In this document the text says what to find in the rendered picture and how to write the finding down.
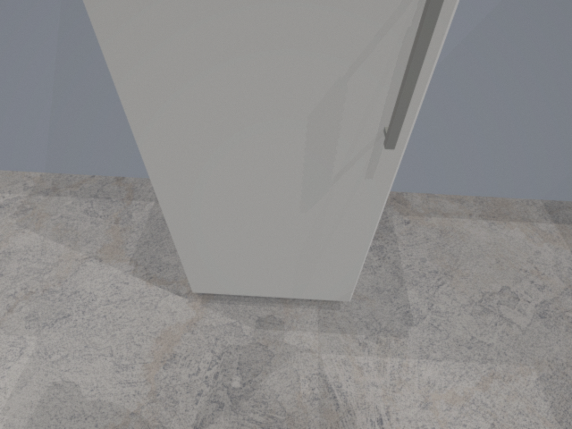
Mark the fridge door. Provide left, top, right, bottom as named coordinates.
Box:
left=83, top=0, right=457, bottom=301

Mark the handle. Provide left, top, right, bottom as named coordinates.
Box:
left=383, top=0, right=444, bottom=149

